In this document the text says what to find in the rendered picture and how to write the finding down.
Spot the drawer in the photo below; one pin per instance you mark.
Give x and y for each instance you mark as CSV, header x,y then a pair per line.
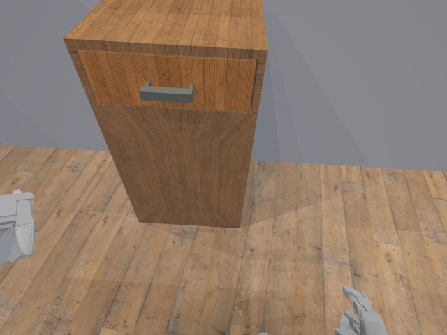
x,y
218,83

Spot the left robot hand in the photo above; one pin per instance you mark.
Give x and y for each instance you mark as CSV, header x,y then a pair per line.
x,y
16,218

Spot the handle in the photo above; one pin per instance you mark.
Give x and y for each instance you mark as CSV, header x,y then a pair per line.
x,y
167,94

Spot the right robot hand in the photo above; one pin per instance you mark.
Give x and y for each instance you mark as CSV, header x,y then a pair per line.
x,y
369,322

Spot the cabinet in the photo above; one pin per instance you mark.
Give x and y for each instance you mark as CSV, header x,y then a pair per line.
x,y
181,166

